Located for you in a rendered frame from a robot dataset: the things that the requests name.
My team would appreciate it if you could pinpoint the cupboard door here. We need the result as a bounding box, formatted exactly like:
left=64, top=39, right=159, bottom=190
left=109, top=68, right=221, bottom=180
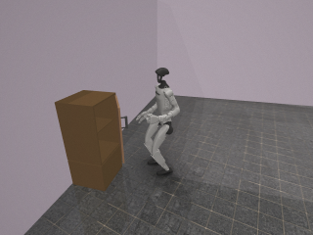
left=114, top=95, right=125, bottom=164

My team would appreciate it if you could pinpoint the robot right hand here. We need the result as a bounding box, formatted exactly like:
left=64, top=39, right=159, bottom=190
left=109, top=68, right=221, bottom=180
left=136, top=111, right=149, bottom=123

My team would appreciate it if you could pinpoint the robot right forearm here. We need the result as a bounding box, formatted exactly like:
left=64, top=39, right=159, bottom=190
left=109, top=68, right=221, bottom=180
left=147, top=102, right=157, bottom=114

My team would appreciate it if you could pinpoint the robot left hand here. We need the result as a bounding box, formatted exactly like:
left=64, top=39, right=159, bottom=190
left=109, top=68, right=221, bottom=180
left=146, top=114, right=159, bottom=124

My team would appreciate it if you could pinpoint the robot head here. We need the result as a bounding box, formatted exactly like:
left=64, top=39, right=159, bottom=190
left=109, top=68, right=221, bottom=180
left=155, top=68, right=169, bottom=89

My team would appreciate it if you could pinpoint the left robot upper arm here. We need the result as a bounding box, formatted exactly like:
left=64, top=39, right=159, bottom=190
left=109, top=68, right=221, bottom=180
left=163, top=88, right=180, bottom=112

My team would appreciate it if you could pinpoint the right robot shin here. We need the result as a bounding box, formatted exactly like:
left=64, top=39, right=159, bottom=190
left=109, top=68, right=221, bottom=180
left=144, top=144, right=153, bottom=154

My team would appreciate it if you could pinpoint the robot left forearm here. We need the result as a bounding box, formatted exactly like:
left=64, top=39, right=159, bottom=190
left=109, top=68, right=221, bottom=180
left=158, top=108, right=180, bottom=122

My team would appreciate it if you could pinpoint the handle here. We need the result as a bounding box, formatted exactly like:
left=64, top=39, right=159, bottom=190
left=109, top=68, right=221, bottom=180
left=121, top=116, right=128, bottom=129

